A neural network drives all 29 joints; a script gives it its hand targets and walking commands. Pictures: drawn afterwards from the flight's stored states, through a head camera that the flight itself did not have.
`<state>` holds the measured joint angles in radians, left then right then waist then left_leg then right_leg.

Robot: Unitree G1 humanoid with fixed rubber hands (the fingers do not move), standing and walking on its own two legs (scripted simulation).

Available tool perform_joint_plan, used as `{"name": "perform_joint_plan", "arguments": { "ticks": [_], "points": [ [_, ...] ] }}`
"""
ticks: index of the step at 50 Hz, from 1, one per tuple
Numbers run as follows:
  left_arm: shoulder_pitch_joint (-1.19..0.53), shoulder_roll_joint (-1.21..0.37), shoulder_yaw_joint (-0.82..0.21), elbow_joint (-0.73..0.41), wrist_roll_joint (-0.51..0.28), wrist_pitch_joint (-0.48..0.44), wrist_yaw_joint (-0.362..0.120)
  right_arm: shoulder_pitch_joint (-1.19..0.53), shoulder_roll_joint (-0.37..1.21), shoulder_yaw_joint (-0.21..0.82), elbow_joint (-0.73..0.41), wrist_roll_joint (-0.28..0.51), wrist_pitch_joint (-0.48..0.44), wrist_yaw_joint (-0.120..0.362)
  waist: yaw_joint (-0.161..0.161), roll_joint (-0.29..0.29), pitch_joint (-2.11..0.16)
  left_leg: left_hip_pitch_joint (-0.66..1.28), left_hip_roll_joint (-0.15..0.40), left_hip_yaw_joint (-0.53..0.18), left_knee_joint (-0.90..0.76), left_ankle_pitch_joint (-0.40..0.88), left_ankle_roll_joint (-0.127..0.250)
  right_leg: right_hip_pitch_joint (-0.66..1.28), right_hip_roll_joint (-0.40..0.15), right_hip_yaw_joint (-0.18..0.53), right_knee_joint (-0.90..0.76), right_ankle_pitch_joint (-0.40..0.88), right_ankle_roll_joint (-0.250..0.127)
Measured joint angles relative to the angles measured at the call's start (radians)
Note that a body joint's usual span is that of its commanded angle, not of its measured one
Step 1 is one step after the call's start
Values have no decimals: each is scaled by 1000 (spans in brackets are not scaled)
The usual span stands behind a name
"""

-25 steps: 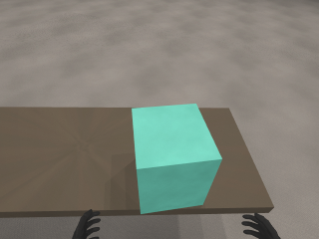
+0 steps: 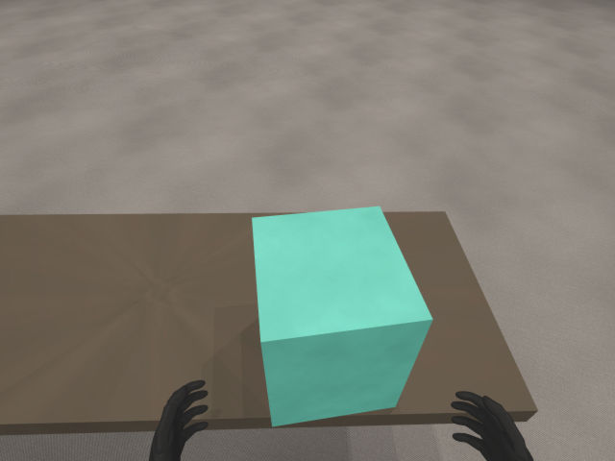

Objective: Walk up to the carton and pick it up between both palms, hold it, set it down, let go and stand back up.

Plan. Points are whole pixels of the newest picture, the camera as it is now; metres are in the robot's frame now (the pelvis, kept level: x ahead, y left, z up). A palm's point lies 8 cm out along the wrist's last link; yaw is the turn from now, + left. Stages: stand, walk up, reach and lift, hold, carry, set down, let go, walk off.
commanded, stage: reach and lift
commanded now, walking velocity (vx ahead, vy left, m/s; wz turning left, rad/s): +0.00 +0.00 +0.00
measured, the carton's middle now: (326, 315) +0.35 +0.00 -0.02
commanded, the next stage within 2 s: none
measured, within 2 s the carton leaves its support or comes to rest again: neither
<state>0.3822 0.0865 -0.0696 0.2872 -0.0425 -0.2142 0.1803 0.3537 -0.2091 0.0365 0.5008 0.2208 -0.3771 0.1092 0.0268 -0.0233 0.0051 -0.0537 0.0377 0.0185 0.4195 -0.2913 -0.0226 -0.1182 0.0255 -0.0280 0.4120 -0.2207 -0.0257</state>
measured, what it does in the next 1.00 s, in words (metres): stands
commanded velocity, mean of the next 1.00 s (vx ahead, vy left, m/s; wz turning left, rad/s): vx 0.00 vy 0.00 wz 0.00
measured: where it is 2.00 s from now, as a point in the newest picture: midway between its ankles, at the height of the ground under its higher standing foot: outside the picture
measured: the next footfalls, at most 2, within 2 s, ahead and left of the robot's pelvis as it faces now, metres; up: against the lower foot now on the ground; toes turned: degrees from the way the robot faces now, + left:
none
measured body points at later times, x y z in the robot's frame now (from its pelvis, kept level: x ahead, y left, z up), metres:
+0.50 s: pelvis -0.01 +0.00 +0.00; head -0.01 +0.00 +0.45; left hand +0.23 +0.19 +0.01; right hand +0.24 -0.21 +0.00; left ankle -0.04 +0.13 -0.74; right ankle +0.01 -0.10 -0.74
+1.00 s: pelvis -0.02 +0.00 +0.01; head +0.00 +0.02 +0.45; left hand +0.27 +0.20 +0.06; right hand +0.28 -0.20 +0.06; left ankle -0.04 +0.13 -0.74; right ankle +0.01 -0.10 -0.74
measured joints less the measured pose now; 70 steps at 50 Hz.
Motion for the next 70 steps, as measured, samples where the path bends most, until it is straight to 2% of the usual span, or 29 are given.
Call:
{"name": "perform_joint_plan", "arguments": {
  "ticks": [6, 12, 17, 22, 30, 34, 38, 42, 46, 51, 56, 59, 62, 70],
  "points": [
    [20, -1, -25, -6, -7, -16, 1, -4, -10, 10, 0, 27, -22, -1, 7, -33, 10, 20, 2, -4, -5, 3, -3, 20, 3, -1, -4, 2, -4],
    [-43, 15, -40, 5, 3, 28, 37, -57, 0, -6, 8, 41, 34, 6, 19, -62, 34, 4, 0, -2, -3, 16, -7, -3, 2, 3, 11, 10, -9],
    [-134, 33, -33, -23, -26, 89, 68, -126, 10, -9, -26, 47, 98, 6, 21, -54, 43, -33, -4, 5, -1, 28, -6, -48, 0, 12, 25, 17, -9],
    [-229, 40, -16, -55, -64, 166, 75, -215, 4, -15, -71, 48, 170, -6, 19, -20, 28, -65, -10, 14, -12, 39, -3, -91, -5, 23, 30, 23, -5],
    [-240, 4, 37, -226, -74, 332, 28, -254, -77, 4, -214, 79, 258, -65, 24, 32, 1, -23, -3, 14, -66, 46, -2, -42, 4, 26, -38, 38, -3],
    [-239, -4, 71, -271, -65, 405, -12, -268, -115, 11, -255, 85, 309, -91, 11, 17, -2, 8, -3, 3, -94, 54, -4, -7, 5, 17, -67, 42, -4],
    [-245, -2, 103, -306, -56, 482, -29, -288, -125, 15, -280, 112, 362, -102, -1, -18, 7, 21, -2, 1, -113, 65, -6, 4, 6, 16, -80, 50, -6],
    [-269, 5, 123, -348, -57, 544, -23, -313, -110, 16, -296, 149, 409, -103, -1, -47, 29, 11, 2, 9, -112, 72, -7, -5, 11, 25, -89, 65, -8],
    [-325, 19, 122, -371, -69, 590, 0, -357, -85, 5, -298, 152, 446, -90, 7, -53, 40, -26, 1, 20, -98, 77, -3, -41, 12, 38, -87, 82, -5],
    [-441, 30, 107, -365, -95, 663, 35, -460, -74, -33, -258, 144, 502, -72, 16, -16, 36, -81, -8, 33, -79, 80, 8, -97, 4, 54, -77, 94, 5],
    [-573, 21, 102, -342, -119, 753, 55, -573, -115, -72, -235, 117, 560, -74, 34, 42, 16, -123, -18, 48, -66, 75, 20, -144, -4, 70, -62, 93, 17],
    [-622, 3, 125, -350, -122, 799, 45, -619, -165, -62, -240, 119, 586, -88, 48, 62, 13, -121, -16, 59, -68, 69, 23, -147, 0, 82, -62, 91, 20],
    [-646, -11, 157, -371, -120, 840, 25, -657, -212, -38, -232, 140, 613, -99, 48, 62, 11, -113, -10, 59, -71, 63, 19, -139, 6, 83, -68, 87, 18],
    [-656, 22, 239, -426, -88, 912, -17, -724, -255, 35, -248, 230, 648, -124, 35, -20, 10, -110, 14, 44, -77, 61, -6, -134, 29, 69, -75, 83, -6]
  ]
}}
